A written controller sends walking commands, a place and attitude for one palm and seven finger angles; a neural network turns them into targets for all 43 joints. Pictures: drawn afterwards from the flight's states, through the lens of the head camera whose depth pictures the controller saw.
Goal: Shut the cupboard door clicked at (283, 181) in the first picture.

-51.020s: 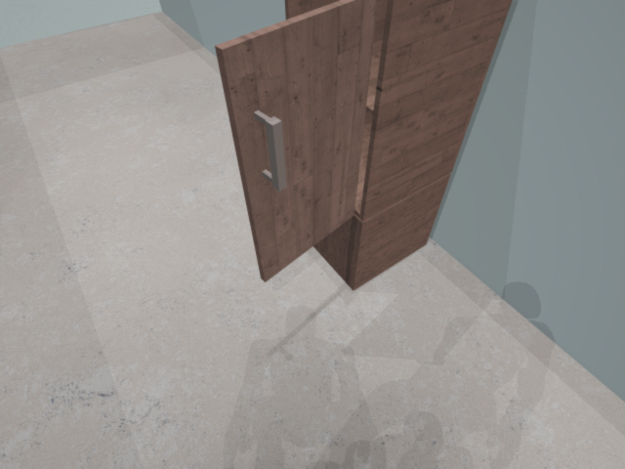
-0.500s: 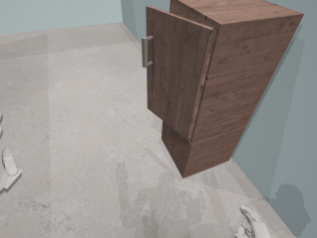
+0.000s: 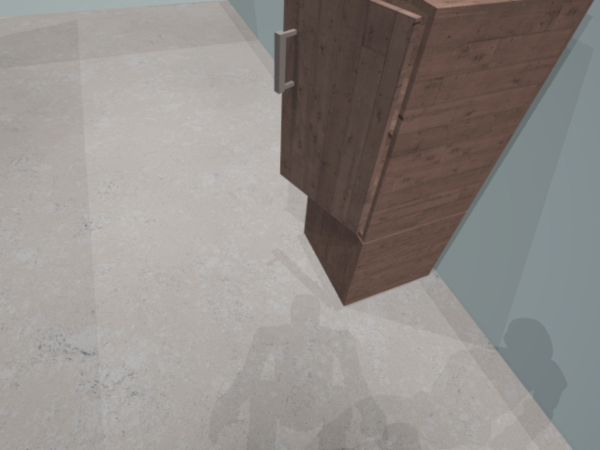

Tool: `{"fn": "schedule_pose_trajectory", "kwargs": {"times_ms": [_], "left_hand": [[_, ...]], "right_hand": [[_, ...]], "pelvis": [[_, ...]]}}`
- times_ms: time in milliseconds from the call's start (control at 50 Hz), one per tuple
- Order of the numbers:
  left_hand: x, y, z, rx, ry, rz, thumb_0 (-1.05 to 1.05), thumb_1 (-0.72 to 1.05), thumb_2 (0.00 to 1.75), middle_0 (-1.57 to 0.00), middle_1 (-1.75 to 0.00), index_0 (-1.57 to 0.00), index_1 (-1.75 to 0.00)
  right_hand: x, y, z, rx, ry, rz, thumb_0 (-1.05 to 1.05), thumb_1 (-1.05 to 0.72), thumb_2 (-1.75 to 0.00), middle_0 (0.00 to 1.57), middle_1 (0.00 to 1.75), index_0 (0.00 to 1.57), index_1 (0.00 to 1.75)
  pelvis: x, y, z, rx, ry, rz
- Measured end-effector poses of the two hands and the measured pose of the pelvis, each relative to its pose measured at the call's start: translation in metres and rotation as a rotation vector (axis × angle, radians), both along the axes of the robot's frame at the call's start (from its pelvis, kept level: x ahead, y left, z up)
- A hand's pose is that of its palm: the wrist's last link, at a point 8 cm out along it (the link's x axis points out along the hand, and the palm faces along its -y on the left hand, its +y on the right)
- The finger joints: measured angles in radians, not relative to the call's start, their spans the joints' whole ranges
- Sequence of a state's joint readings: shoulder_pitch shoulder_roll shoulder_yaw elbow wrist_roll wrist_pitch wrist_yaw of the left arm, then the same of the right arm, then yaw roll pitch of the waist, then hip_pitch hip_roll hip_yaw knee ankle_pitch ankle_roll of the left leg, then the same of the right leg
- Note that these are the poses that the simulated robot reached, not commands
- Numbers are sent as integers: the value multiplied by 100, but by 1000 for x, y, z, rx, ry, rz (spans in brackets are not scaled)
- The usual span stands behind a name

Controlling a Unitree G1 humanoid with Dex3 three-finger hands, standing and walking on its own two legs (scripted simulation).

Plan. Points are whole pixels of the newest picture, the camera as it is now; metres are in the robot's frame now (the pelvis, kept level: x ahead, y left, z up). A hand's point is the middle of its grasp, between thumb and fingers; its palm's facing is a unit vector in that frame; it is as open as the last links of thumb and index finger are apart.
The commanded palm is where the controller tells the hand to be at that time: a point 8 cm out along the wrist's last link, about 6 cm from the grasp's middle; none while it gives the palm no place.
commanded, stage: let the arm hang, fingers relaxed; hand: left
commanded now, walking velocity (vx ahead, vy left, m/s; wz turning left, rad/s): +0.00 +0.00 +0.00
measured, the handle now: (285, 61) +0.94 +0.08 +0.06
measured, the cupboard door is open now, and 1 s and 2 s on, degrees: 20 20 20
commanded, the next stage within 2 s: look to check the result in 0.62 s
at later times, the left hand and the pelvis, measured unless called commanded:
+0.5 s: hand out of the picture +0.02 +0.17 -0.17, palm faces -0.01 -0.98 -0.17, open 7.4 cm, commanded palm none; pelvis +0.01 +0.00 +0.00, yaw -2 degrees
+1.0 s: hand out of the picture +0.03 +0.17 -0.17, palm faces -0.01 -0.97 -0.22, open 7.4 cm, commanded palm none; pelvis +0.03 -0.02 +0.01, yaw -1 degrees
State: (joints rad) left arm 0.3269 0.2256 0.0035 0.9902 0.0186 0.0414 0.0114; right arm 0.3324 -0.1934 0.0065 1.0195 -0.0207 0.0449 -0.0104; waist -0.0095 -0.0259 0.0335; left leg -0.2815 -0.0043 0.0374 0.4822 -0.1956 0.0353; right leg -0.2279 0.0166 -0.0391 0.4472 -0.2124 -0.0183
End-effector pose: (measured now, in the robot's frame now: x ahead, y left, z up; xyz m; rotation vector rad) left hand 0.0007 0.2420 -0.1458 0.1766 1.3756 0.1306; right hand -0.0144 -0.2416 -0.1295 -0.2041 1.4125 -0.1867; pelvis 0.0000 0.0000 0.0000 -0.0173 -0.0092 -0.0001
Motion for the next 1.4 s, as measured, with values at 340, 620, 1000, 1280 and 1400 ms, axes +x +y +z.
{"fn": "schedule_pose_trajectory", "kwargs": {"times_ms": [340,620,1000,1280,1400], "left_hand": [[-10,-2,9,34,44,12,1,91,90,-20,-30,-20,-30],[18,-31,3,-26,11,-1,1,92,90,-20,-30,-20,-30],[25,-23,10,25,30,4,1,91,90,-20,-30,-20,-30],[49,-27,10,23,-7,-11,1,91,90,-20,-30,-20,-30],[58,-24,11,34,-22,-10,1,91,90,-20,-30,-20,-30]], "right_hand": [[6,22,-16,75,-40,-52,1,-91,-90,20,30,20,30],[16,11,-9,49,-38,-58,1,-91,-90,20,30,19,30],[30,-3,-11,53,-17,-51,1,-91,-90,20,30,20,30],[53,-23,-5,17,-46,-33,1,-91,-90,20,30,20,30],[61,-28,-4,7,-56,-27,1,-91,-90,20,30,20,30]], "pelvis": [[7,3,3,15,-10,-27],[17,-6,5,18,-7,-25],[29,-16,6,18,-10,-24],[36,-23,7,17,-9,-22],[39,-24,7,18,-7,-16]]}}
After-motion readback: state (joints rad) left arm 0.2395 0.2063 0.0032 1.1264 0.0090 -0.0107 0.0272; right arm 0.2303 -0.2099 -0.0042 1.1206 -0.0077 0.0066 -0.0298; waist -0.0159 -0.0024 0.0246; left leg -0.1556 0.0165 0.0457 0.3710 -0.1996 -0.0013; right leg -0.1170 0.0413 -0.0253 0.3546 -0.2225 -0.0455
